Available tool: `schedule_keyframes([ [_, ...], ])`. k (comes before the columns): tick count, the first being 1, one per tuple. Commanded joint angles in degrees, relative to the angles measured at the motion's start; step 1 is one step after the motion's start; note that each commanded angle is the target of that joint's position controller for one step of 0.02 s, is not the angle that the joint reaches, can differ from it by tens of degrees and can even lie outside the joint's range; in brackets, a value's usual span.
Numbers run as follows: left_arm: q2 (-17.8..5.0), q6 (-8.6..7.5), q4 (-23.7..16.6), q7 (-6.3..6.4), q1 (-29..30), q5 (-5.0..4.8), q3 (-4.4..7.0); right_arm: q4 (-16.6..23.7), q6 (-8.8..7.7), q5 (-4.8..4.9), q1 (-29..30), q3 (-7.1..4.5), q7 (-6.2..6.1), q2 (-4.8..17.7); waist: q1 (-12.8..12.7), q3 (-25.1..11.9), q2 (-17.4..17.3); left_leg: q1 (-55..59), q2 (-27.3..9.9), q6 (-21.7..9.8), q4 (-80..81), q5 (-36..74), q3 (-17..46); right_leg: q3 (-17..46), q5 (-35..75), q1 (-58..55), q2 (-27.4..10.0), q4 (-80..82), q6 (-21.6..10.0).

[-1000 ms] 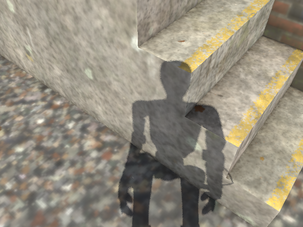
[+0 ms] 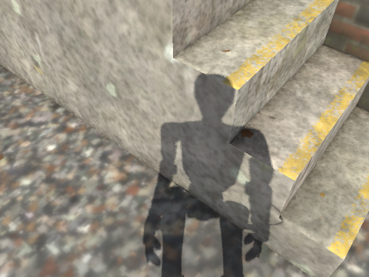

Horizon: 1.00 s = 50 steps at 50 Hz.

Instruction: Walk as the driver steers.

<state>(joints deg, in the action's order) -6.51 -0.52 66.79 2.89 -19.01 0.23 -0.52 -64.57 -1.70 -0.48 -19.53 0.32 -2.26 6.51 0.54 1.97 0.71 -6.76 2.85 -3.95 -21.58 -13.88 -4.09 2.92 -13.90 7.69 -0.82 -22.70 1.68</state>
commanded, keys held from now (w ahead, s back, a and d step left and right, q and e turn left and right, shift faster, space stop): w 1.00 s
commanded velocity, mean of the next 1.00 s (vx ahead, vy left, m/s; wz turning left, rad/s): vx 0.00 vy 0.00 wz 0.00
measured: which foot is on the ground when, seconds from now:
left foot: down 0.00-1.00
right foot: down 0.00-1.00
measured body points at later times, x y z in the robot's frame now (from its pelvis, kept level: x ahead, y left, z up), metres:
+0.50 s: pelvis +0.00 +0.00 +0.00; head +0.01 +0.01 +0.45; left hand -0.04 +0.21 -0.17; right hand -0.03 -0.21 -0.16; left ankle -0.02 +0.07 -0.74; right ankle -0.02 -0.14 -0.74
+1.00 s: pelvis +0.00 +0.00 +0.00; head +0.01 +0.01 +0.45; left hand -0.04 +0.21 -0.17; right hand -0.03 -0.21 -0.16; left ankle -0.02 +0.07 -0.74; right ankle -0.02 -0.14 -0.74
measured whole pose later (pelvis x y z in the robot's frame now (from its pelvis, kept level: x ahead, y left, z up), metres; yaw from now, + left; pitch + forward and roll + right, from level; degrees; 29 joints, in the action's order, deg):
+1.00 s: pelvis +0.00 +0.00 +0.00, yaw +0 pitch -1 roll +0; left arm -6.5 -0.5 66.7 2.8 -19.3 0.2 -0.6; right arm -64.2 -1.9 -0.4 -19.8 0.4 -2.2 6.6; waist 0.5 2.0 0.7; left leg -6.8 2.9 -4.1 -21.7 -14.0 -4.1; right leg 2.6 -13.9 7.7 -1.2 -22.7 2.0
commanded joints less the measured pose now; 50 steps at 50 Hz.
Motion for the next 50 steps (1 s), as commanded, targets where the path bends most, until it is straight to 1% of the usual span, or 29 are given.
schedule_keyframes([
  [1,-3.36,-0.1,0.03,0.09,-5.15,0.0,0.4,0.29,-0.19,0.01,-5.02,-0.56,-0.1,4.05,0.0,3.5,-0.62,-0.48,-8.51,-0.11,4.65,9.75,7.43,2.3,8.82,3.48,-3.81,2.5,-1.98],
  [50,-3.37,-0.05,-0.05,-0.03,-5.55,0.02,0.36,0.65,-0.4,0.1,-5.39,-0.46,-0.06,4.16,-0.01,3.61,-0.56,-0.56,-8.5,-0.24,4.61,9.88,7.45,1.79,8.69,3.48,-3.99,2.52,-1.66],
])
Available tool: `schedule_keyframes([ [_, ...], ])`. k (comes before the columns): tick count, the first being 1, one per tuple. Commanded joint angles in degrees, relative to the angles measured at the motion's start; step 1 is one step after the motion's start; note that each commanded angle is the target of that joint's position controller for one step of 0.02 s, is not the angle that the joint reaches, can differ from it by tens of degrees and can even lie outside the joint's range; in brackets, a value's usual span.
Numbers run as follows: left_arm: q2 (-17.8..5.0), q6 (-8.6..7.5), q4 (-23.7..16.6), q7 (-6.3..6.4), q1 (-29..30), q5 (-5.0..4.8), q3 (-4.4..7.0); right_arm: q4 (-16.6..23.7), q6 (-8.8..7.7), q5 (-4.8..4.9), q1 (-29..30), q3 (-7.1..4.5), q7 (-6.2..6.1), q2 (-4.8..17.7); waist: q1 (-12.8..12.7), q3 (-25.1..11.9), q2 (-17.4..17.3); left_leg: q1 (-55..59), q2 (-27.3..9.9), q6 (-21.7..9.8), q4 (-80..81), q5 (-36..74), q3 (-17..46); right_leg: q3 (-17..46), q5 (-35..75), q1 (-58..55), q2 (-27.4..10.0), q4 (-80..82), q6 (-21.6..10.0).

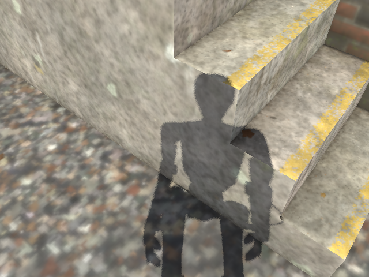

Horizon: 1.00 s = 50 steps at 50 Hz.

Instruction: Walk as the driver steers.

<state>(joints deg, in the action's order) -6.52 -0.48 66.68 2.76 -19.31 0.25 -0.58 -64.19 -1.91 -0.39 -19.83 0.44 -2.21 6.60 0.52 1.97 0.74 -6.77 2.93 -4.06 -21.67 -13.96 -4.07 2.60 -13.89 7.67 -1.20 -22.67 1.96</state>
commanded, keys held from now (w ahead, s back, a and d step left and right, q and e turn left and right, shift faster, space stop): w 1.00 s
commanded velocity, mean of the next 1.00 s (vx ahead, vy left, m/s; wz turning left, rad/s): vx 0.00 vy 0.00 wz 0.00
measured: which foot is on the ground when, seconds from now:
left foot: down 0.00-1.00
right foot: down 0.00-1.00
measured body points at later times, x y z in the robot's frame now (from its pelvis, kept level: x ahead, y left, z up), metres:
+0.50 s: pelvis +0.00 +0.00 +0.00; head +0.01 +0.01 +0.45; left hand -0.04 +0.20 -0.17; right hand -0.03 -0.21 -0.16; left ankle -0.02 +0.07 -0.74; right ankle -0.02 -0.14 -0.74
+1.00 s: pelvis +0.00 +0.00 +0.00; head +0.01 +0.01 +0.45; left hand -0.04 +0.20 -0.17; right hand -0.03 -0.21 -0.16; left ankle -0.02 +0.07 -0.74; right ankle -0.02 -0.14 -0.74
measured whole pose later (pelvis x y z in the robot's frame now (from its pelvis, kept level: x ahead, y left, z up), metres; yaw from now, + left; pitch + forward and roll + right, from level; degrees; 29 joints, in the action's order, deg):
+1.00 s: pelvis +0.00 +0.00 +0.00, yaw +0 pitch -1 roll +0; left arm -6.5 -0.5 66.6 2.7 -19.5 0.3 -0.5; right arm -64.1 -2.0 -0.3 -20.0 0.5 -2.2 6.5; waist 0.5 2.0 0.8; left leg -6.9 2.8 -3.9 -21.7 -13.9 -4.0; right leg 2.3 -13.7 7.7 -1.3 -22.6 2.0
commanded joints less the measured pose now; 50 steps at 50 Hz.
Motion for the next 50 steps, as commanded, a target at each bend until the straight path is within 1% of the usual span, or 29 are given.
schedule_keyframes([
  [1,-3.36,-0.09,0.05,0.09,-5.26,0.0,0.42,0.26,-0.19,0.01,-5.09,-0.58,-0.11,4.07,0.0,3.61,-0.6,-0.55,-8.59,-0.13,4.7,9.95,7.43,2.1,8.68,3.5,-3.62,2.49,-1.94],
  [50,-3.28,-0.09,0.04,-0.01,-5.47,0.01,0.49,0.32,-0.32,0.05,-5.3,-0.54,-0.08,3.97,-0.02,3.69,-0.6,-0.77,-8.62,-0.13,4.72,9.57,7.39,1.75,8.59,3.5,-3.71,2.6,-1.8],
])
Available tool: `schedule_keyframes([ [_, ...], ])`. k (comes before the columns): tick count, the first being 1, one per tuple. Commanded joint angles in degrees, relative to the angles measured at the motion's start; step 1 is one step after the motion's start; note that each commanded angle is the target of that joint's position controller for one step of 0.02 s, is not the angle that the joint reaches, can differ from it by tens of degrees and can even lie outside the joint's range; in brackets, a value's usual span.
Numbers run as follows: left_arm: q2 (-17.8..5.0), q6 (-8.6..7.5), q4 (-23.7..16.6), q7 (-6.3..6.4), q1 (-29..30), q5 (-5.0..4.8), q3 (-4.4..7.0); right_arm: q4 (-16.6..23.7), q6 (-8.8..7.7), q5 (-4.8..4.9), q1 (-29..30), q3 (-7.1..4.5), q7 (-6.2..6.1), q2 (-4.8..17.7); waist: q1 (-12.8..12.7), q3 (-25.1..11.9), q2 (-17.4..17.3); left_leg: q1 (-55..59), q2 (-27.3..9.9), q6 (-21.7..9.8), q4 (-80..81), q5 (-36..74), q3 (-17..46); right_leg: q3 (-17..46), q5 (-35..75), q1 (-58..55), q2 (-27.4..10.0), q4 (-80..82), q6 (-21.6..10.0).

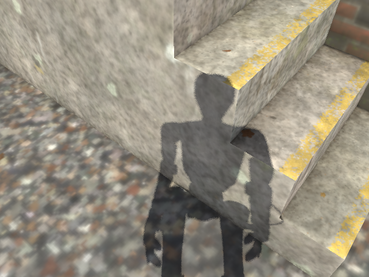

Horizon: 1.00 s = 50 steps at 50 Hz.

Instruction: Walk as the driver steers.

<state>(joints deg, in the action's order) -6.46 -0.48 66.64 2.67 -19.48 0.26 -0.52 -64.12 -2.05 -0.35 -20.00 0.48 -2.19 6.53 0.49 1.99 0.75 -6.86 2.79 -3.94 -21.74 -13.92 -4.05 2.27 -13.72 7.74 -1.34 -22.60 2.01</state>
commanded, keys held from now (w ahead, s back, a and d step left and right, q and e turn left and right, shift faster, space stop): w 0.84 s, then no key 0.16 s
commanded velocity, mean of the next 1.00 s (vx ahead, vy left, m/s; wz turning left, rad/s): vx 0.06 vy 0.00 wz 0.00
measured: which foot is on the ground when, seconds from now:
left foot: down 0.00-1.00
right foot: down 0.00-0.86, up 0.88-1.00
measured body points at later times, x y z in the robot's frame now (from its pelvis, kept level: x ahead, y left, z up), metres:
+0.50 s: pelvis +0.00 +0.00 +0.00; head +0.01 +0.01 +0.45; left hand -0.04 +0.20 -0.17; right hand -0.03 -0.21 -0.16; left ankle -0.02 +0.07 -0.74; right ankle -0.02 -0.14 -0.74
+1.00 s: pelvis +0.02 -0.01 +0.01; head +0.02 -0.01 +0.46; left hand +0.05 +0.21 -0.15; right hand -0.06 -0.24 -0.15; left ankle -0.02 +0.07 -0.74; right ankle +0.01 -0.13 -0.70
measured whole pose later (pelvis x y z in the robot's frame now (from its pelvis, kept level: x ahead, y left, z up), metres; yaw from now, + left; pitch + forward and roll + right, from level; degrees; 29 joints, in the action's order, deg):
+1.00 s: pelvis +0.02 -0.01 +0.01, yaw -1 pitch +1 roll -1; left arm -8.9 -2.0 61.1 -0.4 -15.4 1.9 1.7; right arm -64.1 -3.0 -1.1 -25.2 -2.0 -1.6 9.1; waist 2.1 -0.5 -1.0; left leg -4.1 1.5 -4.3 -14.7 -10.8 -3.0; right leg -3.1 -19.3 22.5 -1.6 -47.2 -1.3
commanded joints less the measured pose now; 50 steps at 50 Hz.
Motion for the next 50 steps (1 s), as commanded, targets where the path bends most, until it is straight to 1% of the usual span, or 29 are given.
schedule_keyframes([
  [1,-3.33,-0.09,0.07,0.09,-5.31,0.0,0.42,0.25,-0.19,0.01,-5.13,-0.58,-0.1,4.04,0.0,3.68,-0.61,-0.69,-8.48,-0.24,4.79,9.52,7.37,2.08,8.43,3.43,-3.57,2.53,-1.85],
  [42,-3.27,-0.11,0.1,0.04,-5.39,0.01,0.48,0.2,-0.26,0.02,-5.23,-0.58,-0.09,3.92,-0.02,3.72,-0.62,-0.85,-8.49,-0.2,4.79,9.26,7.29,1.84,8.42,3.4,-3.63,2.62,-1.79],
  [43,-7.28,0.04,-3.35,-0.93,-1.34,-0.33,2.03,0.9,-0.07,0.61,-9.8,-3.29,0.87,11.37,3.77,-2.81,-6.28,5.73,-9.13,-4.83,8.85,-35.73,14.56,-1.48,-24.15,12.1,1.77,-6.35,-4.09],
  [44,-5.82,0.45,-9.04,-1.85,11.33,0.93,1.7,0.87,0.56,0.37,-10.89,-4.34,1.21,13.18,7.13,8.95,-12.02,5.02,-17.85,-8.42,16.81,-43.22,24.99,-7.9,-15.22,27.75,2.92,-17.04,-3.11],
  [45,-6.08,0.16,-11.82,-2.44,15.8,2.44,1.82,-0.06,0.61,-0.47,-12.61,-4.25,1.18,10.99,7.66,11.49,-9.68,2.45,-23.53,-10.8,20.57,-38.05,30.73,-4.93,-11.27,32.37,-1.36,-25.39,-3.53],
  [46,-4.85,-0.77,-10.53,-3.01,11.23,2.58,2.01,-0.4,0.24,-0.96,-12.38,-3.77,0.96,8.72,4.48,9.86,-4.73,2.37,-22.57,-10.38,20.98,-30.68,28.57,-2.96,-8.73,30.99,-2.59,-27.33,-3.75],
  [47,-3.9,-1.87,-8.21,-3.39,5.12,2.3,2.2,-0.51,-0.57,-1.12,-12.02,-3.8,0.69,8.51,2.3,7.09,-2.46,4.34,-20.99,-9.68,20.34,-21.79,25.08,-2.6,-7.02,28.84,-2.94,-27.58,-3.84],
  [48,-3.25,-2.54,-6.85,-3.56,2.03,1.99,2.39,-0.19,-1.21,-1.12,-10.57,-3.58,0.43,7.93,0.85,5.46,-1.44,4.17,-19.09,-8.81,18.98,-14.18,20.76,-3.32,-5.56,26.63,-2.67,-28.43,-3.72],
  [49,-3.3,-2.81,-6.64,-3.56,1.06,1.54,2.65,0.42,-1.82,-0.83,-8.78,-3.37,0.31,7.73,-0.23,4.05,-1.78,2.69,-16.71,-7.67,17.75,-9.58,16.49,-4.33,-4.58,23.81,-1.9,-27.1,-3.57],
  [50,-2.97,-2.66,-7.05,-3.51,1.6,1.28,2.71,0.68,-2.1,-0.63,-7.8,-3.19,0.3,7.77,-0.63,3.82,-3.69,-0.09,-15.06,-6.89,17.0,-8.37,13.48,-5.41,-3.99,21.28,-1.04,-24.57,-3.4],
])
